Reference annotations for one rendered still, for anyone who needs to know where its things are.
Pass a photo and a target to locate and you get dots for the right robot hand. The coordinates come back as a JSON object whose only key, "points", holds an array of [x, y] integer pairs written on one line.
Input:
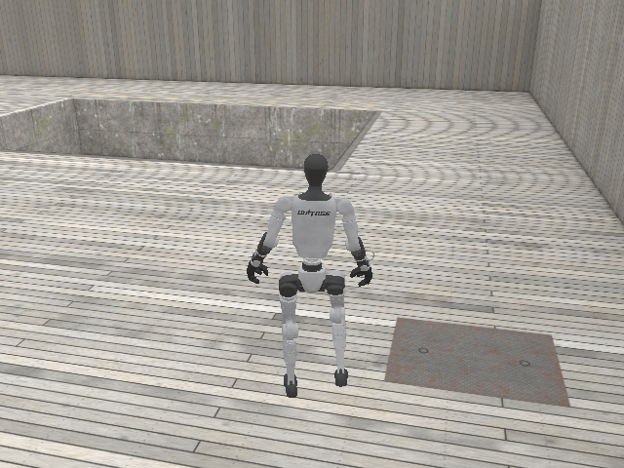
{"points": [[358, 272]]}

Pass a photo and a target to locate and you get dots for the right robot forearm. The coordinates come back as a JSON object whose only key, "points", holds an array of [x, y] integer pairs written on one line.
{"points": [[361, 257]]}

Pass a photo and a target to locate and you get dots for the left robot forearm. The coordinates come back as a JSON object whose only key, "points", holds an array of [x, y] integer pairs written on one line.
{"points": [[260, 253]]}

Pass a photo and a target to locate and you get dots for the robot left upper arm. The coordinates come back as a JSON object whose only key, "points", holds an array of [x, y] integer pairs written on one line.
{"points": [[283, 205]]}

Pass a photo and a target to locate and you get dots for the left robot thigh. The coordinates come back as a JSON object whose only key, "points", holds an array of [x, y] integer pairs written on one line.
{"points": [[288, 287]]}

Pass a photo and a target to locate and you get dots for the robot torso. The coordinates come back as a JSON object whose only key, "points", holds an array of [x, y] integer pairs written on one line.
{"points": [[312, 235]]}

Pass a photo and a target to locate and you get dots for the left robot hand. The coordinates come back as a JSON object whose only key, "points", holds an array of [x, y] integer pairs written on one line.
{"points": [[251, 269]]}

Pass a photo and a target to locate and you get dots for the robot right upper arm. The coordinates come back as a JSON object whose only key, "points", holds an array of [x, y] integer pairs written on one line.
{"points": [[345, 208]]}

